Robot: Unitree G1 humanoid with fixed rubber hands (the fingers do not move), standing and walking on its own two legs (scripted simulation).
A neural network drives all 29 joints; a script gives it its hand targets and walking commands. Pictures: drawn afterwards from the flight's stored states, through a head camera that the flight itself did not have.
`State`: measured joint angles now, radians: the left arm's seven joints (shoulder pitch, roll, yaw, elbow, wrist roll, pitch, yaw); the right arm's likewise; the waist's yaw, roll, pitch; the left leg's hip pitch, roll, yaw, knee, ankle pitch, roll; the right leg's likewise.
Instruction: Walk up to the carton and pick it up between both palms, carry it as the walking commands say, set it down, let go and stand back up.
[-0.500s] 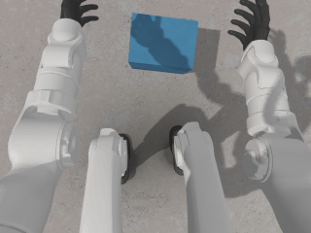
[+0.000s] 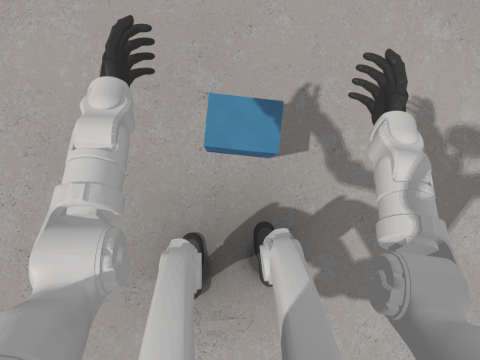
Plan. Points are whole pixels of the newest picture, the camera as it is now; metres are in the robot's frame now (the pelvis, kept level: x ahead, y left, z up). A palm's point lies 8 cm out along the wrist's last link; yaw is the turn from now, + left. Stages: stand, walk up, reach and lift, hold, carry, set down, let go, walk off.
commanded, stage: set down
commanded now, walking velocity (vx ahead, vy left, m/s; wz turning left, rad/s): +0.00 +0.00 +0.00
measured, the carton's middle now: (242, 128) +0.51 -0.06 -0.54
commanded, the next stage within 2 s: let go in 0.22 s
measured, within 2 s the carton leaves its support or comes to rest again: neither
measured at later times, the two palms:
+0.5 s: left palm (91, 121) +0.45 +0.16 -0.05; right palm (412, 139) +0.40 -0.25 -0.05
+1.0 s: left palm out of the picture +0.29 +0.21 +0.07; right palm out of the picture +0.25 -0.23 +0.07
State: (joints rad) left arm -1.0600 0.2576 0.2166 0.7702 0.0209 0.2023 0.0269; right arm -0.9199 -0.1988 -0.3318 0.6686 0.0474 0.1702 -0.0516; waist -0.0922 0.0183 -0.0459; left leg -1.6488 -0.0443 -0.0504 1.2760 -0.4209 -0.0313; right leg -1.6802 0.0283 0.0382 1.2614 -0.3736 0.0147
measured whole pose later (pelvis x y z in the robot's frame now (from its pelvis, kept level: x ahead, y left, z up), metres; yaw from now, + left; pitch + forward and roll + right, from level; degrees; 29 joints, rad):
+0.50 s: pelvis +0.03 +0.00 +0.08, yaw +0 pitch +41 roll +1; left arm -0.67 0.13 0.21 0.62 0.12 0.12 0.07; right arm -0.59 -0.18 -0.27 0.63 -0.05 0.07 0.04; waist -0.07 0.00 -0.04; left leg -1.26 -0.03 -0.06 0.85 -0.29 -0.03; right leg -1.30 0.02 0.04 0.85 -0.26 0.00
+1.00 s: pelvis +0.09 +0.00 +0.16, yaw -2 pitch +9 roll +0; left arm 0.11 0.16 0.08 0.47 0.03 -0.01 -0.01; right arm 0.17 -0.19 -0.04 0.45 0.00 -0.01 0.06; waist -0.02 -0.01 0.07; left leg -0.34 0.00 -0.05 0.46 -0.27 -0.02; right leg -0.39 0.03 0.06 0.47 -0.23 0.00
